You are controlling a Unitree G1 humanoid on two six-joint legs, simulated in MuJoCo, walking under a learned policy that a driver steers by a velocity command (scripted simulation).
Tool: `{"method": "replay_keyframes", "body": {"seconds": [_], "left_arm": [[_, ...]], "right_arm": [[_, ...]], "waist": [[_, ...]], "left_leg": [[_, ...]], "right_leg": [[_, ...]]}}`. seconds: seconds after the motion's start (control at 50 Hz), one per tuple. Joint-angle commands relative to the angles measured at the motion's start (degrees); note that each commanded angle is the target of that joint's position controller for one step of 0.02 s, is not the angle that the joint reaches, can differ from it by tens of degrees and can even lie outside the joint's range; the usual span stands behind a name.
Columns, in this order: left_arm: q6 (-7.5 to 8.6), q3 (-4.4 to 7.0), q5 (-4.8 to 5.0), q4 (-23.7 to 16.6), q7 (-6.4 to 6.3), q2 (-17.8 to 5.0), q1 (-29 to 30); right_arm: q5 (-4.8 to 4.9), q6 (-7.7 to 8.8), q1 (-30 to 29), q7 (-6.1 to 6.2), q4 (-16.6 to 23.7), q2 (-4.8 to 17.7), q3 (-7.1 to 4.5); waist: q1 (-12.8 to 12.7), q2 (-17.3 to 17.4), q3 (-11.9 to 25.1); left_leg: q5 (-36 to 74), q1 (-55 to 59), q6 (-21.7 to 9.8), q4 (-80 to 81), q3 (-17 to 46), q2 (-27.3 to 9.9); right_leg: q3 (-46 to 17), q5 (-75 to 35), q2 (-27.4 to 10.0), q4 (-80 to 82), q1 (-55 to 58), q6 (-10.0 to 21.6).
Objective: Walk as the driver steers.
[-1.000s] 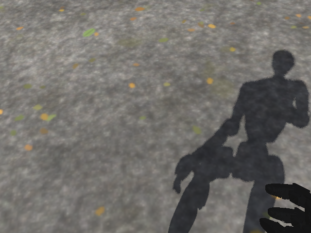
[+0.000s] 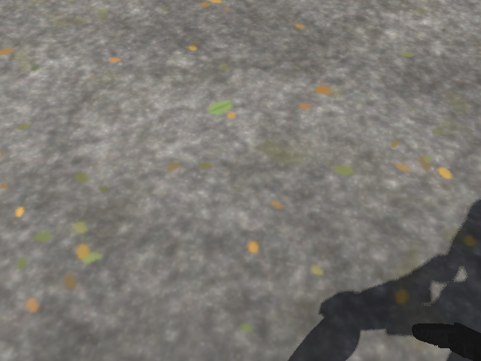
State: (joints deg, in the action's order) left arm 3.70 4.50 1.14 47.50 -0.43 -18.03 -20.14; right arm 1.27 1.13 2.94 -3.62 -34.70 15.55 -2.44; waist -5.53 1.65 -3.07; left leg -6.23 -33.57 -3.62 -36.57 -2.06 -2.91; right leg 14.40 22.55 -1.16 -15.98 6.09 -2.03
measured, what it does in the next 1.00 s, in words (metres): walks ahead: left foot, then right foot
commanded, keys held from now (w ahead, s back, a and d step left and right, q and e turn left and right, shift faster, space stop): w+q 0.30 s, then w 0.04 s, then no key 0.04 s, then e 0.62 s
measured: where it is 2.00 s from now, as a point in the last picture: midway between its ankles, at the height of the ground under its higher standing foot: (262, 346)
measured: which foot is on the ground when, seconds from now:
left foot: up 0.00-0.02, down 0.04-0.54, up 0.56-0.92, down 0.94-1.00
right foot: down 0.00-0.04, up 0.06-0.48, down 0.50-0.94, up 0.96-1.00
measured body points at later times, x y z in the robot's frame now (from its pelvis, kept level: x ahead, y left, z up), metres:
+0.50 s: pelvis +0.28 +0.02 +0.00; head +0.31 +0.04 +0.45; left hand +0.45 +0.30 -0.07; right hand +0.39 -0.26 -0.10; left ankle +0.15 +0.10 -0.73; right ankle +0.46 -0.06 -0.72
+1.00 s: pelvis +0.38 +0.05 +0.01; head +0.41 +0.07 +0.46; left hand +0.52 +0.35 -0.10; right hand +0.53 -0.22 -0.08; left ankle +0.41 +0.17 -0.73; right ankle +0.44 -0.06 -0.70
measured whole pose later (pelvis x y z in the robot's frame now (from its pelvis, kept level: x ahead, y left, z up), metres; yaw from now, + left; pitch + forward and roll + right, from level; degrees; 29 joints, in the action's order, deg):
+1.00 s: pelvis +0.38 +0.05 +0.01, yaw +0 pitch +1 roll +0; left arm -2.1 4.6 0.9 38.9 -1.1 -18.7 -10.5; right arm -1.9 0.6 10.1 1.4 -40.1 16.0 -2.9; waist -1.3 -2.3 -2.0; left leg -12.0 -18.1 -0.4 -29.7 3.5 1.2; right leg -9.6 22.8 7.0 -41.9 -25.9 -0.1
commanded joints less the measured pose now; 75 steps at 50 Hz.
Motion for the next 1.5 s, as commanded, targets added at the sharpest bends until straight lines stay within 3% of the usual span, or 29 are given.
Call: {"method": "replay_keyframes", "body": {"seconds": [0.02,0.04,0.06,0.08,0.1,0.14,0.22,0.36,0.44,0.5,0.52,0.54,0.56,0.58,0.62,0.66,0.92,0.94,0.96,0.98,1.04,1.16,1.34,1.36,1.38,1.4,1.42,1.46,1.5], "left_arm": [[-0.49,2.93,0.94,-3.75,-0.76,-12.28,3.07],[-0.33,2.20,0.35,-4.39,-1.03,-10.72,2.68],[0.59,-0.45,-2.52,-7.52,-0.39,-2.20,-2.03],[2.77,-0.84,-1.26,-8.91,0.31,-4.40,0.87],[3.89,0.23,1.08,-10.69,0.81,-8.38,7.30],[4.71,-0.10,-0.38,-10.56,0.23,-7.51,8.60],[2.50,0.06,-2.23,-9.90,0.17,-6.34,6.53],[2.61,-1.80,-1.70,-12.96,1.24,-2.18,20.23],[3.60,-1.13,-1.96,-13.08,2.54,-3.73,20.95],[3.81,-0.17,-2.37,-10.81,2.56,-5.40,13.63],[4.04,0.33,-2.84,-10.27,2.39,-8.02,8.88],[3.46,0.57,-3.76,-10.07,2.24,-10.75,5.52],[2.46,-0.07,-1.98,-8.60,2.62,-6.85,3.43],[1.57,-0.38,-0.25,-9.54,2.81,-5.88,5.56],[-0.03,-0.34,-0.51,-11.00,2.45,-6.45,11.15],[-1.11,0.16,-1.33,-11.47,1.83,-7.37,13.27],[-5.64,1.76,0.26,-12.63,-1.01,-7.82,12.27],[-5.70,1.12,0.16,-12.60,-1.02,-5.77,10.40],[-5.33,0.61,0.10,-14.27,-0.91,-3.33,9.99],[-4.66,1.80,-0.58,-13.95,-0.90,-7.42,9.04],[-6.08,3.07,-0.21,-10.23,-1.26,-8.57,4.56],[-6.65,1.17,0.40,-14.56,-0.34,-4.15,11.47],[-7.47,1.66,0.02,-15.25,1.57,-4.85,7.41],[-7.44,2.45,-0.16,-14.76,1.07,-6.83,5.41],[-7.22,4.15,-0.22,-15.56,0.06,-13.76,3.48],[-6.07,4.08,-2.16,-16.88,0.43,-15.56,4.45],[-4.84,3.27,-2.71,-16.66,0.84,-12.58,4.46],[-3.98,2.52,-0.81,-15.76,0.26,-9.54,8.26],[-4.06,1.60,0.25,-15.61,-0.37,-7.79,8.16]], "right_arm": [[0.03,0.11,9.59,0.31,2.25,9.25,-4.13],[0.21,-0.49,19.72,1.33,-0.44,12.86,-6.09],[0.75,-0.49,19.95,2.32,-0.74,19.56,-7.11],[0.24,0.69,20.90,2.00,1.75,17.56,-6.06],[-0.21,1.62,19.37,1.65,0.89,13.55,-4.95],[-0.12,2.31,12.69,1.76,1.00,10.27,-3.89],[-0.79,2.79,9.46,2.62,1.10,9.16,-3.37],[-0.18,1.99,15.42,4.45,-2.94,10.54,-3.52],[-0.67,1.21,18.50,4.91,-5.72,9.21,-2.84],[-1.05,1.04,15.72,4.84,-5.82,8.66,-2.46],[-1.91,1.26,16.34,4.87,-5.05,7.18,-1.85],[-2.08,1.63,24.20,4.69,-5.77,4.80,-0.83],[-2.12,1.47,27.90,4.29,-7.01,6.42,-0.74],[-1.47,0.80,23.25,4.24,-6.19,10.38,-1.75],[-1.15,-0.85,13.79,4.91,-3.83,10.48,-2.25],[-1.47,-1.92,13.16,5.68,-3.29,8.49,-2.20],[-1.04,0.63,11.19,4.87,-3.26,6.74,-2.43],[-1.75,0.71,12.50,5.14,-3.06,9.95,-3.27],[-3.47,0.02,10.75,5.41,-2.78,15.14,-4.45],[-4.82,0.06,9.13,5.25,-1.83,12.99,-4.08],[-2.23,0.27,2.56,5.76,-0.14,7.30,-2.32],[-2.36,-1.39,6.93,6.46,-1.76,8.79,-2.87],[0.56,-1.43,4.63,4.98,-3.21,11.75,-4.49],[0.31,-1.12,7.88,4.80,-4.66,9.81,-4.07],[-2.63,-0.92,8.59,4.48,-3.27,6.06,-2.90],[-3.10,-0.83,2.64,5.12,-0.27,6.27,-2.74],[-2.14,-0.99,0.58,5.44,-0.38,8.90,-3.59],[-1.55,-1.21,2.99,5.77,-2.10,9.17,-4.13],[-1.73,-0.70,3.40,5.19,-2.30,9.30,-4.32]], "waist": [[10.36,-6.23,7.14],[15.14,-3.56,12.13],[9.27,12.64,15.54],[11.48,9.44,26.18],[13.06,4.55,18.49],[8.11,-1.28,8.34],[4.19,0.18,5.51],[9.56,2.43,2.05],[10.12,4.08,3.48],[5.56,4.14,6.51],[4.04,0.34,12.31],[5.77,-11.11,21.02],[5.65,-15.70,26.21],[4.51,-10.17,21.20],[4.38,-4.04,9.70],[6.50,-5.87,6.15],[7.21,-9.97,8.37],[6.91,-5.69,9.41],[4.56,10.40,6.75],[5.32,12.85,6.85],[3.33,5.07,5.11],[7.87,7.62,5.76],[4.68,7.75,7.35],[4.39,3.15,8.06],[5.64,-13.88,9.12],[2.86,-18.72,9.16],[1.28,-11.81,9.71],[4.42,-7.55,7.93],[4.60,-9.62,6.93]], "left_leg": [[-3.07,17.34,-4.62,3.15,-4.72,6.45],[-1.18,34.41,-7.03,5.00,-0.04,5.57],[-5.19,53.99,-15.77,7.19,28.93,-9.93],[-16.47,58.87,-22.05,17.35,51.95,-16.90],[-14.99,54.37,-18.43,19.98,44.40,-15.23],[-3.99,37.94,-14.57,20.30,31.40,-10.35],[11.91,24.06,-14.42,23.36,22.84,-6.75],[7.11,18.34,-8.88,22.33,15.74,-1.60],[15.47,27.18,-6.70,15.08,17.50,-4.56],[27.42,29.79,-3.78,4.92,15.88,-3.12],[21.90,26.17,-1.43,-5.10,13.38,0.18],[-4.62,11.80,3.24,-23.59,9.94,5.97],[-30.82,5.18,5.83,-31.90,9.35,7.39],[-29.97,1.83,6.52,-35.25,10.56,5.02],[-25.14,-2.00,7.16,-34.37,8.11,3.20],[-21.78,3.22,6.84,-25.49,7.64,2.04],[-4.58,21.59,4.93,12.54,6.62,4.68],[-4.10,27.29,2.13,16.43,12.20,-3.04],[-0.58,27.85,-5.36,20.21,25.92,-14.23],[5.15,23.98,-11.10,21.21,31.48,-20.17],[7.97,24.62,-6.90,18.04,17.81,-12.44],[15.97,31.65,-9.08,17.21,9.58,-12.07],[14.72,26.23,-4.92,9.67,2.68,-13.76],[7.46,20.92,-0.67,3.86,-0.81,-11.30],[-16.12,5.54,5.63,-12.82,-6.66,-4.74],[-33.10,-4.72,8.22,-24.89,-0.56,2.59],[-31.80,-4.79,7.96,-31.14,4.72,1.31],[-21.90,-5.41,7.13,-28.94,6.18,-0.22],[-14.31,-5.05,7.20,-25.84,5.68,0.09]], "right_leg": [[-2.04,-62.67,-13.31,-18.31,-3.54,6.90],[-1.69,-52.47,-11.15,-33.33,-14.74,4.63],[-3.27,2.61,-1.47,-54.56,-41.11,0.82],[-18.23,13.17,3.34,-64.57,-49.11,0.55],[-20.62,7.33,0.13,-64.08,-54.28,1.51],[-19.79,-1.10,-4.13,-54.12,-49.85,2.01],[-18.78,-5.83,-5.23,-45.06,-41.03,-0.74],[-16.44,-29.87,-0.34,-18.60,-34.68,-2.19],[-16.81,-29.98,0.72,-12.75,-33.77,1.11],[-14.81,-30.44,1.84,-8.17,-24.68,5.23],[-19.85,-48.66,-3.54,-10.64,-13.68,8.11],[-35.25,-65.60,-16.10,-14.00,5.38,18.37],[-47.10,-60.46,-21.09,-10.88,9.82,23.42],[-47.21,-44.22,-18.79,-7.99,4.69,21.37],[-41.37,-27.93,-14.64,-3.78,-9.03,17.69],[-37.32,-21.46,-10.26,-0.61,-19.39,15.17],[-40.76,-10.31,-3.68,-5.35,-24.59,10.51],[-37.88,-3.45,-0.84,-10.95,-28.78,7.52],[-25.93,7.23,7.93,-22.67,-39.13,3.87],[-22.50,12.47,6.98,-37.39,-40.02,1.26],[-21.89,3.76,4.35,-50.99,-41.45,-2.05],[-16.87,-0.23,0.77,-42.31,-41.80,-5.18],[-9.97,-10.67,1.82,-10.95,-20.55,1.99],[-13.40,-18.94,1.31,-5.81,-12.98,4.18],[-31.99,-41.08,-12.51,-5.53,-2.21,9.73],[-44.40,-46.33,-22.00,-4.73,-5.79,21.83],[-40.99,-42.16,-19.78,-3.66,-7.25,22.52],[-34.12,-25.66,-12.73,-2.99,-8.89,16.26],[-35.32,-4.93,-10.10,0.82,-10.57,15.18]]}}
Velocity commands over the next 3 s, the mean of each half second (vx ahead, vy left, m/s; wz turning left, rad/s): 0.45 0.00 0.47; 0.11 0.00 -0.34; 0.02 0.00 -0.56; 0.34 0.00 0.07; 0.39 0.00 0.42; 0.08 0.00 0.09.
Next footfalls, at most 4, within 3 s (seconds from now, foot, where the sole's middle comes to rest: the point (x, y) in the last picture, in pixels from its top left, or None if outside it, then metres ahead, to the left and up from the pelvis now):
0.04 left None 0.19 0.10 -0.76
0.50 right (287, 343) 0.49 -0.05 -0.76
0.94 left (203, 352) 0.45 0.17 -0.76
1.36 right None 0.39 -0.08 -0.76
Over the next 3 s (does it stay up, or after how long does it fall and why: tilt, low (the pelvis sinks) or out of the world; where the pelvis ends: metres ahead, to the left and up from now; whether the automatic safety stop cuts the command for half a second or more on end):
stays up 0.88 0.01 0.01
